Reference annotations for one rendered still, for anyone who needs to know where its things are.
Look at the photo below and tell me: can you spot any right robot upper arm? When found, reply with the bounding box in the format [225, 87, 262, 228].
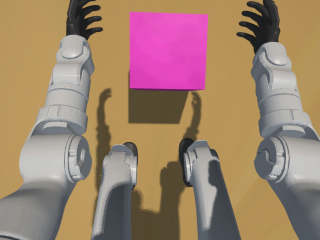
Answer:
[254, 134, 320, 240]

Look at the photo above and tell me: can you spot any robot left forearm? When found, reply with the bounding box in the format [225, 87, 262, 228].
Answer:
[19, 35, 95, 178]

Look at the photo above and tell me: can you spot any robot right forearm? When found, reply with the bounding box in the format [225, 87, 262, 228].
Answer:
[251, 42, 320, 142]

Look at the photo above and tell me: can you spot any robot left thigh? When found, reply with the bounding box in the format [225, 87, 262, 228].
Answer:
[90, 151, 137, 240]

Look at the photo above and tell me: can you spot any right robot hand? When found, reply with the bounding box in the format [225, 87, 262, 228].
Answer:
[236, 0, 281, 54]

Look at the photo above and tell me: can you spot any left robot upper arm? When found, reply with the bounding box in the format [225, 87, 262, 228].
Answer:
[0, 133, 92, 240]

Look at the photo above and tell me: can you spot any left robot hand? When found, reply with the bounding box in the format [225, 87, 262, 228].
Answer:
[66, 0, 103, 40]

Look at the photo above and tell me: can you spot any right robot foot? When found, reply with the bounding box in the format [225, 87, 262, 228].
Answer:
[179, 138, 194, 187]

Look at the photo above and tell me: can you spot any carton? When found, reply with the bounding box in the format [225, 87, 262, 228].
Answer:
[129, 12, 208, 91]

